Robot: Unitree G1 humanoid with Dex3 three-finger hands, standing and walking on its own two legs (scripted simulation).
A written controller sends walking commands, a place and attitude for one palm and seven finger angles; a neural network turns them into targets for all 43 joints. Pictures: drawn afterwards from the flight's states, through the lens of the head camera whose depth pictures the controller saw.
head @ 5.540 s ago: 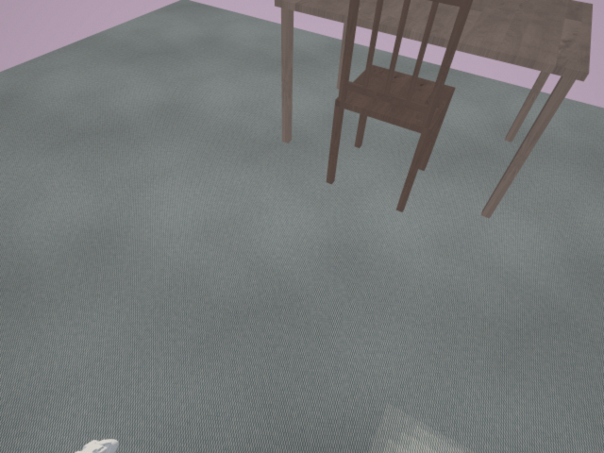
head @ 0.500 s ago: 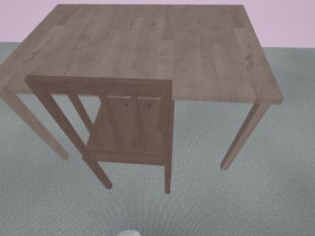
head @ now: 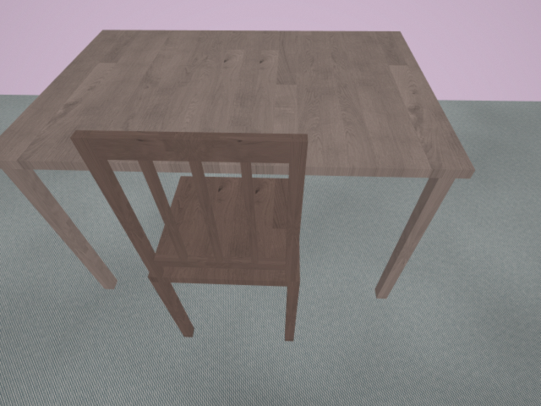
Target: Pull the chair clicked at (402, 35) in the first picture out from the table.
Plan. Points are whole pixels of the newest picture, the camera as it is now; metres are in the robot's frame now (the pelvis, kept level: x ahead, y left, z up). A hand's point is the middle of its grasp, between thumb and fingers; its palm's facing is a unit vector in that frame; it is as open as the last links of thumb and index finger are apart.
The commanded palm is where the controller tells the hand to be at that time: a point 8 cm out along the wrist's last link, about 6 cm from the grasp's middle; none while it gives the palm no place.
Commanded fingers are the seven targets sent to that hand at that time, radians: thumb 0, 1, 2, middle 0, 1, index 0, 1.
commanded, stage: come to a stop and stand still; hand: left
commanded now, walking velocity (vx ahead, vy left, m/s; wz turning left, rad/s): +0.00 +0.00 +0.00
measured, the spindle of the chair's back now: (209, 217) +0.48 +0.17 -0.06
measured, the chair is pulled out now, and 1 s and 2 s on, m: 0.00 0.00 0.00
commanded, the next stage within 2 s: look again from close up in 0.96 s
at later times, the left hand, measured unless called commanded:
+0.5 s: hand out of the picture +0.00 +0.13 -0.17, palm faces +0.03 -0.99 -0.16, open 7.3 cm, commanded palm none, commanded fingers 0.00 0.90 0.90 -0.20 -0.30 -0.20 -0.30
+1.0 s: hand out of the picture +0.00 +0.12 -0.18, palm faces +0.06 -0.98 -0.17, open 7.3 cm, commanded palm none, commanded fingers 0.00 0.90 0.90 -0.20 -0.30 -0.20 -0.30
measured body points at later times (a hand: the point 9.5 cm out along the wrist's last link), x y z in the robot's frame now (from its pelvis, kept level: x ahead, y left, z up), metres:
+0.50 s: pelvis +0.01 -0.02 +0.00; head +0.02 -0.03 +0.45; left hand +0.00 +0.18 -0.16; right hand -0.03 -0.22 -0.16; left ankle +0.04 +0.11 -0.74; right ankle -0.04 -0.11 -0.74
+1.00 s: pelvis +0.04 -0.03 +0.00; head +0.04 -0.03 +0.45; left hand +0.00 +0.18 -0.16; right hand +0.05 -0.25 -0.16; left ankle +0.04 +0.11 -0.74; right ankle -0.04 -0.11 -0.74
